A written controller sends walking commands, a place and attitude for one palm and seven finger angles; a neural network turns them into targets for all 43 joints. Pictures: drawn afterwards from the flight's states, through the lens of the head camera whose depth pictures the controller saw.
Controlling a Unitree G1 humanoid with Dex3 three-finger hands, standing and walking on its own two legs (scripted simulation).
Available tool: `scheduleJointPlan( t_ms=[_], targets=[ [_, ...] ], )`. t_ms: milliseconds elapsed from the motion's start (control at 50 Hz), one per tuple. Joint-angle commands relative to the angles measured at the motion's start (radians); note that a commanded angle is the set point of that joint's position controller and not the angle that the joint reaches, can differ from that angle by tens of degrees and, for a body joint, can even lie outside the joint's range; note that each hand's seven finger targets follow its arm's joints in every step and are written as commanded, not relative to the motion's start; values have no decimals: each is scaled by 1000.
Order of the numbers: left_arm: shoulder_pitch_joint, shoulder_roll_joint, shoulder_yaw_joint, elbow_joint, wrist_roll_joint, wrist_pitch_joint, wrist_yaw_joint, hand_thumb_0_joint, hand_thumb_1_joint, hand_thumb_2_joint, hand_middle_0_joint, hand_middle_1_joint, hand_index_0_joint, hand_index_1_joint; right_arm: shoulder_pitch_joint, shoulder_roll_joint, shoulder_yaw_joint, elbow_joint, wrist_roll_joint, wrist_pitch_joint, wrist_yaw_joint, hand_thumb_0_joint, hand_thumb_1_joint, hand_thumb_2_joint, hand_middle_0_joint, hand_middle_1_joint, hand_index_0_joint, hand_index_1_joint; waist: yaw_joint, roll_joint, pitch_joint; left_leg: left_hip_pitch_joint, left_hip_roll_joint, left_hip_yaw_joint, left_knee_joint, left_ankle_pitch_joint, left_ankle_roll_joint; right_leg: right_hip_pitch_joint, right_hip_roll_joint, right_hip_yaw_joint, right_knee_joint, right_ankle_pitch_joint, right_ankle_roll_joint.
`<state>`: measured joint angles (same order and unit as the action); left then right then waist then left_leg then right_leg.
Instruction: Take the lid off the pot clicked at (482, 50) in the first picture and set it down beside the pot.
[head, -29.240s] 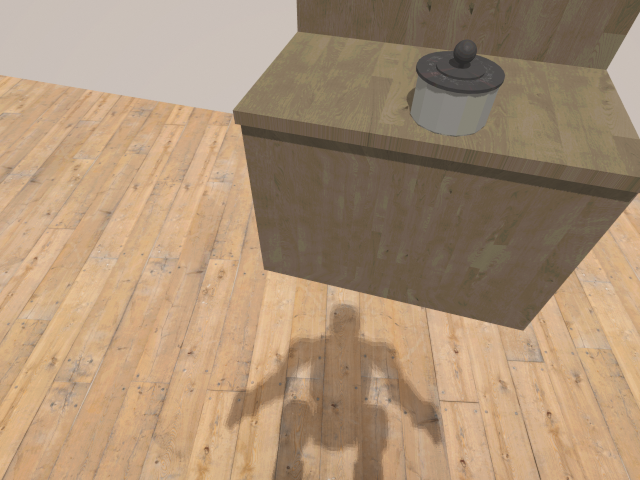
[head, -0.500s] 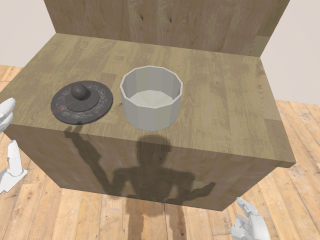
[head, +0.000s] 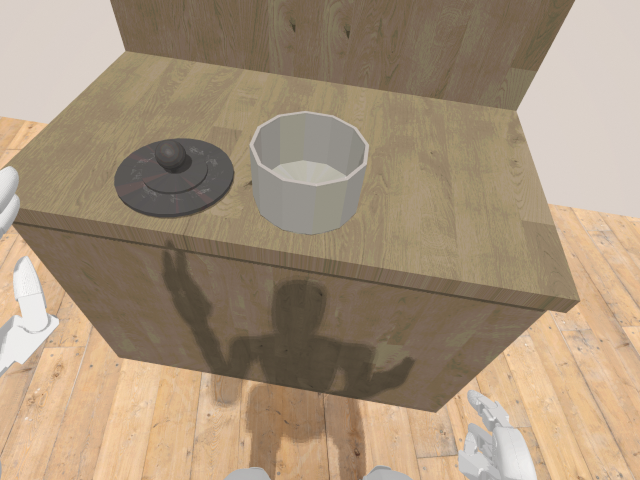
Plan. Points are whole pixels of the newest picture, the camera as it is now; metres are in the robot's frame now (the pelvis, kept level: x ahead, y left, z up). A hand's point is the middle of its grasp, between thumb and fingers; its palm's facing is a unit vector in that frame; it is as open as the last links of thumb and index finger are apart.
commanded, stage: step back with the hand held close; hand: left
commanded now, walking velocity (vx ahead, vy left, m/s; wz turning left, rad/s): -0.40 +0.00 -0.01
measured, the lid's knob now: (170, 154) +0.59 +0.30 +0.03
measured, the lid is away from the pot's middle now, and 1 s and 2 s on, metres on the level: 0.24 0.24 0.24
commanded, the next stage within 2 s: stop stepping back and stand still in 0.76 s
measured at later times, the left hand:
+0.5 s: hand (48, 374) +0.16 +0.22 +0.19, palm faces +0.31 -0.84 -0.44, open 7.4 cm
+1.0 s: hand out of the picture +0.07 +0.23 +0.17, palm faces +0.24 -0.87 -0.43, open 7.4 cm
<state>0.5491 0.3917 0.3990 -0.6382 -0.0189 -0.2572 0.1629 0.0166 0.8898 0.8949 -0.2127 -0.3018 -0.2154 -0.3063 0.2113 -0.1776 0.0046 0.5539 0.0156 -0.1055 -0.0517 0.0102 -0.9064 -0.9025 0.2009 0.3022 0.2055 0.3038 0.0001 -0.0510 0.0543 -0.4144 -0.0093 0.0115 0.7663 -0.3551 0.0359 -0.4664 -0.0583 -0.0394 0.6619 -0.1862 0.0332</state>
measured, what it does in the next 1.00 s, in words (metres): walks backwards: right foot, then left foot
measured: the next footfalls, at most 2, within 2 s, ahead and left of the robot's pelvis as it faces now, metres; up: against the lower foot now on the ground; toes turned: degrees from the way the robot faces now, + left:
right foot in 0.78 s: -0.05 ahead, -0.14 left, +0.01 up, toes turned +0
left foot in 0.98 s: -0.13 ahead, +0.14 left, +0.00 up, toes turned +8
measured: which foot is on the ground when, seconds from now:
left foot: down 0.00-0.82, up 0.84-0.96, down 0.98-1.00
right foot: down 0.00-0.58, up 0.60-0.76, down 0.78-1.00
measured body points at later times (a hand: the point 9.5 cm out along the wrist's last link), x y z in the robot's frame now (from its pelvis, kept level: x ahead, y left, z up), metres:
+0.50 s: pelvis -0.04 -0.01 +0.01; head -0.01 +0.02 +0.45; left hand +0.14 +0.26 +0.22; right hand +0.14 -0.24 -0.06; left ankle +0.02 +0.10 -0.70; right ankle +0.04 -0.15 -0.71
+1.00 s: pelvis -0.13 +0.01 +0.01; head -0.12 +0.04 +0.46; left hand +0.05 +0.28 +0.20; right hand +0.02 -0.24 -0.04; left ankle -0.11 +0.12 -0.72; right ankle -0.09 -0.14 -0.71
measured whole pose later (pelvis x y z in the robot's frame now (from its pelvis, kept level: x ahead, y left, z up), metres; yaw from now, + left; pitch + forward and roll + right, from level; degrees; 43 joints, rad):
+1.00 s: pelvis -0.13 +0.01 +0.01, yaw +0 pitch +2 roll -1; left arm 0.64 0.44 0.37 -0.64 -0.04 -0.20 0.11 0.02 0.89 0.89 -0.22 -0.30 -0.22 -0.31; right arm 0.21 -0.18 -0.01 0.57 0.02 -0.08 -0.04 0.01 -0.91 -0.90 0.20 0.30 0.21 0.30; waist -0.07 -0.07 -0.02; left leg -0.36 0.01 0.00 0.60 -0.30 0.02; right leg -0.38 -0.03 0.00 0.60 -0.25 0.04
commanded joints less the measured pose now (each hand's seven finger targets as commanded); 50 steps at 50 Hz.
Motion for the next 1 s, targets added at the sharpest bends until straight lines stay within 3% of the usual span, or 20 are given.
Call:
scheduleJointPlan(
  t_ms=[0, 140, 200, 260, 380, 440, 480, 560, 580, 620, 680, 760, 780, 820, 840, 860, 880, 900, 960, 980],
  targets=[
    [-10, 184, 122, -208, -11, -73, 20, 0, 900, 900, -200, -300, -200, -300, -62, -147, -74, -148, -3, -40, -1, 0, -900, -900, 200, 300, 200, 300, -26, -18, -120, -61, 70, -100, -148, -203, 18, 122, -162, 232, -267, -169, -107],
    [27, 190, 169, -226, 4, -87, 22, 0, 900, 900, -200, -300, -200, -300, -112, -151, -78, -176, 15, -67, -9, 0, -900, -900, 200, 300, 200, 300, -25, 269, -118, -372, 248, -239, -432, -186, 89, 395, 27, 46, 154, -20, -30],
    [40, 171, 152, -229, -13, -82, 11, 0, 900, 900, -200, -300, -200, -300, -89, -131, -86, -143, 7, -79, -6, 0, -900, -900, 200, 300, 200, 300, -11, 197, -122, -198, 261, -219, -339, 121, 74, 265, 15, 63, 103, -108, -35],
    [15, 160, 108, -290, -18, -92, -7, 0, 900, 900, -200, -300, -200, -300, -57, -142, -79, -108, -7, -81, 2, 0, -900, -900, 200, 300, 200, 300, -21, 145, -209, 49, 223, -159, -205, 538, 34, 234, -22, 63, -60, 183, -43],
    [50, 201, 148, -233, -27, -73, -5, 0, 900, 900, -200, -300, -200, -300, -81, -125, -92, -141, 2, -29, 4, 0, -900, -900, 200, 300, 200, 300, -28, -6, -182, -71, 78, -63, -114, -119, -11, 167, -158, 261, -220, 67, -116],
    [59, 235, 171, -221, -33, -54, 13, 0, 900, 900, -200, -300, -200, -300, -69, -115, -94, -127, -6, 9, 9, 0, -900, -900, 200, 300, 200, 300, -33, -115, -198, 77, 12, -38, 66, -93, -29, 41, -275, 332, -378, -63, -178],
    [81, 195, 140, -210, -38, -48, 9, 0, 900, 900, -200, -300, -200, -300, -78, -112, -81, -129, -3, 22, 10, 0, -900, -900, 200, 300, 200, 300, -44, -97, -176, 100, 49, -72, -80, -52, -12, 44, -217, 228, -299, -23, -138],
    [34, 174, 138, -238, -13, -77, 5, 0, 900, 900, -200, -300, -200, -300, -127, -153, -80, -168, 4, -32, -9, 0, -900, -900, 200, 300, 200, 300, -44, 375, -112, -344, 332, -328, -571, -343, 112, 314, 101, 33, 257, -218, -21],
    [23, 185, 157, -243, -12, -75, 2, 0, 900, 900, -200, -300, -200, -300, -116, -147, -93, -159, 4, -48, -10, 0, -900, -900, 200, 300, 200, 300, -43, 356, -116, -371, 365, -324, -588, -297, 124, 319, 116, 68, 380, -259, -15],
    [39, 153, 124, -252, -34, -68, -2, 0, 900, 900, -200, -300, -200, -300, -88, -139, -106, -130, 4, -73, 4, 0, -900, -900, 200, 300, 200, 300, -24, 221, -130, -73, 307, -234, -421, 111, 104, 119, 87, 90, 239, -327, -30],
    [22, 139, 70, -282, -35, -61, -11, 0, 900, 900, -200, -300, -200, -300, -74, -150, -89, -99, -9, -101, 19, 0, -900, -900, 200, 300, 200, 300, -11, 285, -211, 193, 290, -205, -337, 433, 66, 109, 65, 55, -58, -221, -27],
    [-51, 187, 77, -235, -19, -72, -29, 0, 900, 900, -200, -300, -200, -300, -94, -156, -71, -93, -14, -96, 7, 0, -900, -900, 200, 300, 200, 300, -21, 117, -169, 93, 170, -98, -250, 123, -8, 199, -10, 89, -281, 97, -56],
    [-51, 188, 78, -211, -22, -69, -33, 0, 900, 900, -200, -300, -200, -300, -89, -148, -84, -110, -5, -85, 6, 0, -900, -900, 200, 300, 200, 300, -27, -28, -158, 67, 95, -39, -188, -77, -37, 119, -82, 192, -310, -51, -90],
    [24, 206, 105, -187, -31, -49, -22, 0, 900, 900, -200, -300, -200, -300, -85, -122, -99, -99, -1, -48, 15, 0, -900, -900, 200, 300, 200, 300, -24, -127, -178, 158, 7, -1, 150, -9, -50, -31, -285, 345, -440, -113, -189],
    [-161, 10, -279, 727, 60, 144, -135, 0, 900, 900, -200, -300, -200, -300, -25, -235, -132, 204, -38, -73, 75, 0, -900, -900, 200, 300, 200, 300, -55, -52, -169, -10, 81, -72, 278, -36, -55, -11, -358, 253, -274, 216, -179],
    [-121, 244, 123, -356, -36, 0, -66, 0, 900, 900, -200, -300, -200, -300, -99, -104, -102, -173, 25, -29, 49, 0, -900, -900, 200, 300, 200, 300, -16, -78, -178, 120, 26, -72, 180, -70, -48, -13, -249, 267, -329, 134, -168],
    [23, 290, 185, -209, -29, -27, -36, 0, 900, 900, -200, -300, -200, -300, -127, -76, -60, -146, 14, -25, 15, 0, -900, -900, 200, 300, 200, 300, -34, -210, -130, 75, 27, -35, 41, -94, -25, 34, -225, 222, -312, 124, -156],
    [148, 213, 155, -170, -42, -10, -29, 0, 900, 900, -200, -300, -200, -300, -103, -84, -54, -139, 16, -13, 8, 0, -900, -900, 200, 300, 200, 300, -31, -179, -158, 89, 36, -28, -136, -50, -12, 114, -189, 186, -259, 88, -127],
    [96, 237, 151, -363, -28, -59, -13, 0, 900, 900, -200, -300, -200, -300, -126, -137, -54, -187, 13, -52, 0, 0, -900, -900, 200, 300, 200, 300, -16, 309, -159, 58, 206, -189, -457, 179, 47, 237, 44, 22, -26, -22, -19],
    [146, 223, 153, -282, -27, -50, -15, 0, 900, 900, -200, -300, -200, -300, -116, -123, -59, -172, 19, -68, 0, 0, -900, -900, 200, 300, 200, 300, -15, 244, -183, 58, 211, -186, -440, 159, 43, 251, 63, 21, -41, -89, -15]
  ],
)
